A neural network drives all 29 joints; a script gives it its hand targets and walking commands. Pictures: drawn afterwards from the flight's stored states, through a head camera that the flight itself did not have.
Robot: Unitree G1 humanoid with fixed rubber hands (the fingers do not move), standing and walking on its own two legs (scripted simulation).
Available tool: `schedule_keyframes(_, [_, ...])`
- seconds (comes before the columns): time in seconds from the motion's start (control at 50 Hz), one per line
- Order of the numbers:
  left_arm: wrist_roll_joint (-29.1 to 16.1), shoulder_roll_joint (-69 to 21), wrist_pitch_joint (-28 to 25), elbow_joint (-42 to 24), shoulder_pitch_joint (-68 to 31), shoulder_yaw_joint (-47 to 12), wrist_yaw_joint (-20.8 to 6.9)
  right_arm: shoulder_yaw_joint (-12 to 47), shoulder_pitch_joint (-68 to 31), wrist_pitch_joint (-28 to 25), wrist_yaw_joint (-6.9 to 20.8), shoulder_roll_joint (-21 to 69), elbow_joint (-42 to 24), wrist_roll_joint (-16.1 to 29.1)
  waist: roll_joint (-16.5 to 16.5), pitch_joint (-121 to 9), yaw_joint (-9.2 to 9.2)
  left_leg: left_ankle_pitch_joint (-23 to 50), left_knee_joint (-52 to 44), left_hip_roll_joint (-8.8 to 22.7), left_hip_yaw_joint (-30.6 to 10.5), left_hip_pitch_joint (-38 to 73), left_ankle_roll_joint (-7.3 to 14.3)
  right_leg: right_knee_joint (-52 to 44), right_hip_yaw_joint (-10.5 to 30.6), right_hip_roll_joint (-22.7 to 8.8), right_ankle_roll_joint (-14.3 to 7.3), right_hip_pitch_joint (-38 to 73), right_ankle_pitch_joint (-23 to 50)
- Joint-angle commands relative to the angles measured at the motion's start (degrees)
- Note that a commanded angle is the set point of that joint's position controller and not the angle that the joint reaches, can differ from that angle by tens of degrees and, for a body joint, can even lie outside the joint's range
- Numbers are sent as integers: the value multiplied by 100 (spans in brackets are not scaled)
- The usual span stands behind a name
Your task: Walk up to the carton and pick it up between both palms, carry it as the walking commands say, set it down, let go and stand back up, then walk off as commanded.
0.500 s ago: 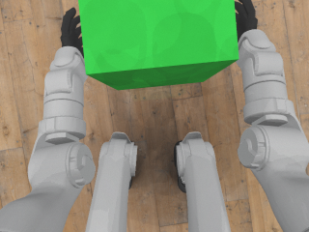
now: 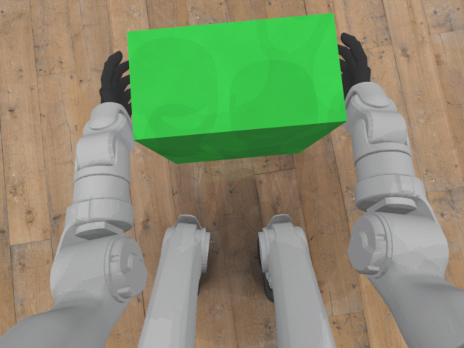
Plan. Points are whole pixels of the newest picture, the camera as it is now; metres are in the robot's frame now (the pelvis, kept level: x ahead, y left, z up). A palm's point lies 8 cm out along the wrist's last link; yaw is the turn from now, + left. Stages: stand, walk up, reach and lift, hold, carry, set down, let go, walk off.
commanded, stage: reach and lift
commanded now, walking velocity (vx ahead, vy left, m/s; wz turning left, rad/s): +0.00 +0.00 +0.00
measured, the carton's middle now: (235, 107) +0.50 +0.00 -0.14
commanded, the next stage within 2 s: none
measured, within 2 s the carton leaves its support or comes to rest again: neither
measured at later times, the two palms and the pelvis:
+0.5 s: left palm (89, 103) +0.46 +0.18 -0.01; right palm (376, 79) +0.48 -0.18 +0.00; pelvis +0.02 +0.00 +0.06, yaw +0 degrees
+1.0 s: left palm (49, 100) +0.44 +0.19 +0.07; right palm (413, 69) +0.46 -0.18 +0.07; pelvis +0.04 +0.00 +0.13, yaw +0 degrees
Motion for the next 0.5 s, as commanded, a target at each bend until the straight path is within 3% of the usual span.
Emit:
schedule_keyframes(0.0, [-784,-5442,-204,-637,-4262,-3150,-1389,2676,-3361,-107,1254,6061,-548,769,-359,-6374,2,1428,-861,-351,810,3269,152,-1069,-620,248,-35,3983,1686])
schedule_keyframes(0.48, [-672,-5859,-283,-675,-3233,-3397,-1408,2722,-2416,-220,1304,6335,-541,617,-203,-5882,-43,1497,-1949,-366,628,4444,137,-2115,-495,256,-91,4810,1634])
